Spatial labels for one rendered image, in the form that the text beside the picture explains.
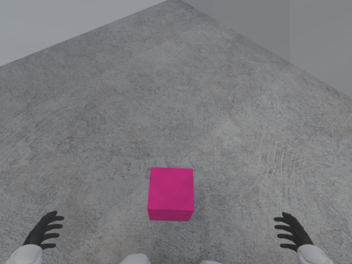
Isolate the left robot hand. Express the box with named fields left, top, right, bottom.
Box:
left=23, top=211, right=64, bottom=250

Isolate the robot left forearm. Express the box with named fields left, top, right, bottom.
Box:
left=5, top=244, right=42, bottom=264

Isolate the right robot hand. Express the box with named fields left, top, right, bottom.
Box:
left=274, top=212, right=314, bottom=252

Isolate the carton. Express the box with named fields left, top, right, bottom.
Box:
left=147, top=167, right=194, bottom=221

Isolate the robot right forearm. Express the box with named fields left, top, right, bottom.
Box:
left=297, top=244, right=333, bottom=264

